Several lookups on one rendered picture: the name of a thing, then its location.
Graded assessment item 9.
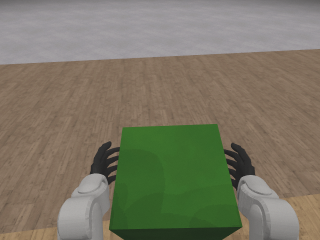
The left robot hand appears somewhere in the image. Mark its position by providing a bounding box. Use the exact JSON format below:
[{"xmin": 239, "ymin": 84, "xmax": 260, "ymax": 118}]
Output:
[{"xmin": 90, "ymin": 141, "xmax": 120, "ymax": 185}]

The carton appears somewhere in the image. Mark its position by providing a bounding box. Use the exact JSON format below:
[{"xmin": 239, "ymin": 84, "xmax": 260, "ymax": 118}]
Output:
[{"xmin": 109, "ymin": 124, "xmax": 243, "ymax": 240}]

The right robot hand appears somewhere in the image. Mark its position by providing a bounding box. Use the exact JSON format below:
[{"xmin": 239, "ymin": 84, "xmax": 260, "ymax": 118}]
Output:
[{"xmin": 223, "ymin": 143, "xmax": 255, "ymax": 191}]

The robot right forearm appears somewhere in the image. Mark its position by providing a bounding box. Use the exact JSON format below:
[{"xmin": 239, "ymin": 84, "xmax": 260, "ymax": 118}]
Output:
[{"xmin": 237, "ymin": 175, "xmax": 300, "ymax": 240}]

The robot left forearm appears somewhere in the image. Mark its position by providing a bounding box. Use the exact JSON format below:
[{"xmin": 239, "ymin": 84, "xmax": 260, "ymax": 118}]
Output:
[{"xmin": 57, "ymin": 173, "xmax": 110, "ymax": 240}]

